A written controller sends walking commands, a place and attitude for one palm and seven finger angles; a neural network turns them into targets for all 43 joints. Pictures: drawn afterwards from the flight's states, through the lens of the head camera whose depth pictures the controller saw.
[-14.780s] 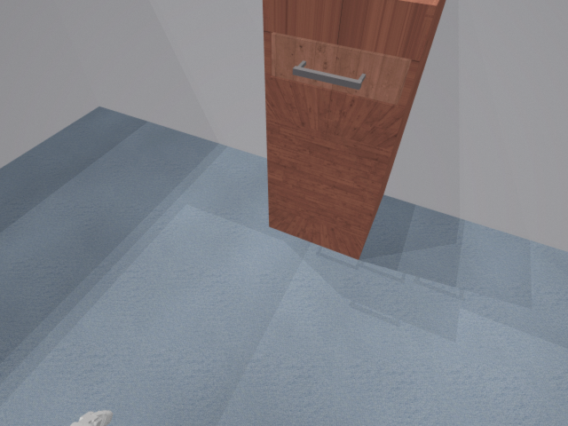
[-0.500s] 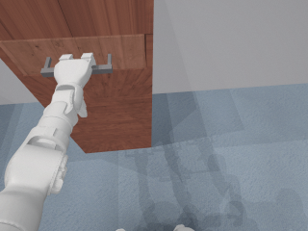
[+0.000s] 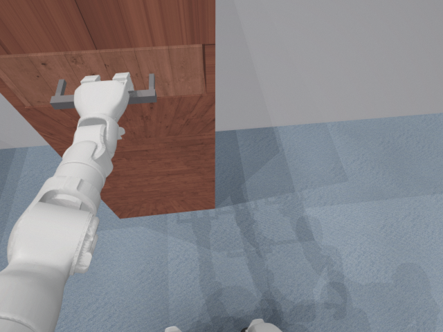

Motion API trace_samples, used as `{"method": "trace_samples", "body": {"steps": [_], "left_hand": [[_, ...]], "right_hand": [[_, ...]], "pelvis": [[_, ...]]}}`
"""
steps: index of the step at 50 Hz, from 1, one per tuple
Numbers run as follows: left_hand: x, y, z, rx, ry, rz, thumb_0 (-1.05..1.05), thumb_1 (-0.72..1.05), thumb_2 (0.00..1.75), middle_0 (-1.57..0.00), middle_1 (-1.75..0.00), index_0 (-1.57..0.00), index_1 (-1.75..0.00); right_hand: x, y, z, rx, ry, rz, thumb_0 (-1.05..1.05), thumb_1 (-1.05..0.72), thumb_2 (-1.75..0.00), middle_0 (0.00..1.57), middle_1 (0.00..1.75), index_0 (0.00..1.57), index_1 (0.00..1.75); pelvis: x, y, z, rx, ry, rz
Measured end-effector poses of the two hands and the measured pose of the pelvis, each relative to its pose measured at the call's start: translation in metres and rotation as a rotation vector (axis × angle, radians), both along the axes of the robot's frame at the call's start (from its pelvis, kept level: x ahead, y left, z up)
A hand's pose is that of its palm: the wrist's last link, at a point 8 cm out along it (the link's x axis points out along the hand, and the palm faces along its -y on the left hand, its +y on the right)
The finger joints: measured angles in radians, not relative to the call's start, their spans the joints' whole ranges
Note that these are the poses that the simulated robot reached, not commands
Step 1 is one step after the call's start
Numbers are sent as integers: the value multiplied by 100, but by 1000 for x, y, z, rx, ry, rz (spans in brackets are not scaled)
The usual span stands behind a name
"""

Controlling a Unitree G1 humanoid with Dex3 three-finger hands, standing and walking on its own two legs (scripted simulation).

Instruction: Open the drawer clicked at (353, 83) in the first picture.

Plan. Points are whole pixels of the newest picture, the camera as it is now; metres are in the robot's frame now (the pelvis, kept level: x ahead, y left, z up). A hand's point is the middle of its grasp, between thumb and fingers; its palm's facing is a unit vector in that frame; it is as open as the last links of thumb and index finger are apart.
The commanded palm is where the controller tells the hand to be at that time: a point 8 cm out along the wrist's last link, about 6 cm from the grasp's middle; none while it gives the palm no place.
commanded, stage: close the thumb around the handle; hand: left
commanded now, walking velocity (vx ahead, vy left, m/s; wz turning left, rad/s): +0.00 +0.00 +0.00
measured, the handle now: (106, 90) +0.57 +0.17 +0.06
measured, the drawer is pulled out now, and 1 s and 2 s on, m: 0.00 0.03 0.08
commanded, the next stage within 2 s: pull the drawer open in 0.28 s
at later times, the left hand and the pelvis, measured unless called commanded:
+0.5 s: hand (113, 119) +0.52 +0.16 +0.04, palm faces -0.05 -0.04 -1.00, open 5.2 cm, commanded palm +0.49 +0.16 +0.10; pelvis +0.01 +0.00 +0.00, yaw -1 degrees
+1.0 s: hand (112, 133) +0.49 +0.16 +0.04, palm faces -0.05 -0.02 -1.00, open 5.2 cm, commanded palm +0.47 +0.16 +0.10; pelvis +0.01 -0.01 +0.01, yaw +1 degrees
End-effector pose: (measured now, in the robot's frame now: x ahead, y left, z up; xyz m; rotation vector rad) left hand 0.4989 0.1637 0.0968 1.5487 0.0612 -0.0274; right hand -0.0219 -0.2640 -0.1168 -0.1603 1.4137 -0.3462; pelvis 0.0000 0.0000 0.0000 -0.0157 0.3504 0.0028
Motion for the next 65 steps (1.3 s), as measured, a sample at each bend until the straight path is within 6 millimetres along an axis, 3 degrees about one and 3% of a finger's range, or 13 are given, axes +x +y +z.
{"method": "trace_samples", "body": {"steps": [8, 14, 29, 40, 48, 53, 59, 65], "left_hand": [[4, 3, 0, -3, 5, -1, 0, 63, 78, -40, -132, -40, -132], [4, 1, -2, 1, 4, -10, 1, 79, 85, -41, -134, -41, -134], [-4, 1, -2, -16, -8, -16, 1, 80, 83, -36, -135, -42, -135], [-29, 2, -3, -18, -25, -27, 1, 81, 82, -35, -135, -42, -135], [-32, 0, -2, 5, -11, -5, 1, 79, 84, -38, -135, -41, -135], [-32, 0, -2, 2, -2, -3, 1, 79, 83, -38, -135, -41, -135], [-35, 0, -2, -8, -11, -7, 1, 80, 83, -37, -135, -41, -135], [-56, -1, -2, -33, -40, -21, 3, 79, 80, -34, -135, -41, -135]], "right_hand": [[-8, -2, 2, -6, 25, -10, 0, -91, -90, 21, 30, 20, 30], [-7, -2, 2, -5, 30, -10, 0, -91, -90, 21, 30, 20, 30], [16, 1, 0, 23, -11, -1, 0, -91, -90, 21, 30, 20, 30], [59, 0, -2, 48, -78, 47, 0, -91, -90, 21, 30, 20, 30], [83, -6, -2, 32, -137, 86, 0, -91, -90, 21, 30, 20, 30], [80, -9, -2, 25, -144, 85, 0, -91, -90, 21, 30, 20, 30], [63, -11, -3, 30, -112, 60, 0, -91, -90, 20, 30, 20, 30], [54, -8, -3, 63, -95, 30, 0, -91, -90, 20, 30, 20, 30]], "pelvis": [[1, 0, 0, -1, 6, -1], [3, 0, 0, -2, 8, 0], [12, 1, 3, 1, -6, -12], [20, -2, 8, 7, -47, -3], [13, -6, 7, 11, -57, 15], [11, -8, 6, 13, -57, 13], [11, -10, 6, 14, -55, 3], [16, -9, 10, 16, -73, -15]]}}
